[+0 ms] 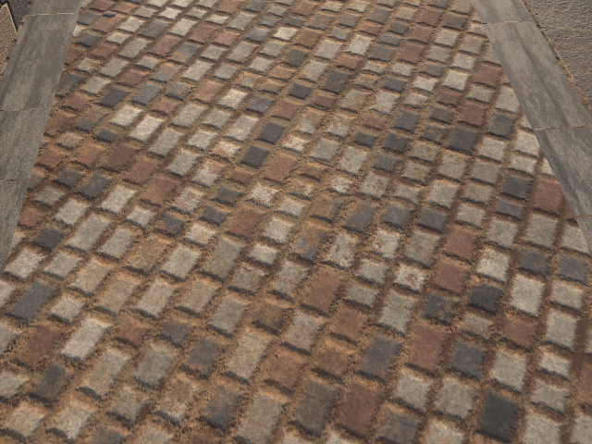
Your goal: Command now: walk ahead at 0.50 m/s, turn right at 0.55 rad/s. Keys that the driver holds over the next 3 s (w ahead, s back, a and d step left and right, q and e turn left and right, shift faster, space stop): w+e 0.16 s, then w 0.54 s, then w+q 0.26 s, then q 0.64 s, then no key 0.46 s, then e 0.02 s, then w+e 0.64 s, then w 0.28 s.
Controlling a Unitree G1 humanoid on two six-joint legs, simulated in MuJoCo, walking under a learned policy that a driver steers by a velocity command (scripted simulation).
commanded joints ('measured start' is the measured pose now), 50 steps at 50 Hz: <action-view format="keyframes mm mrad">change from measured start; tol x32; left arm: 1 -6 115 27 -83 5 -17 15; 50 -57 58 7 -31 31 -61 15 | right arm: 1 3 -120 -36 -84 -18 -8 -1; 50 123 -71 -28 6 23 69 -8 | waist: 1 -28 -34 -99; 15 -15 -132 -84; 18 -72 332 -394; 50 -29 -108 -51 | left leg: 1 -193 62 -43 -96 61 -29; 15 91 -37 10 -726 353 26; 18 763 353 -734 -856 0 308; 31 293 142 -105 -1038 403 209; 41 319 122 -85 -665 670 116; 43 -224 -84 -9 -43 -189 20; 50 -196 80 -56 -39 85 -15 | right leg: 1 203 -274 364 -250 263 -215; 14 226 -268 353 -98 154 -79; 20 -443 -97 162 825 -285 71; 38 -214 -142 26 24 140 82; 41 201 -128 10 -29 132 22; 43 762 -543 622 -81 -19 -189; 50 184 -372 131 -298 308 -97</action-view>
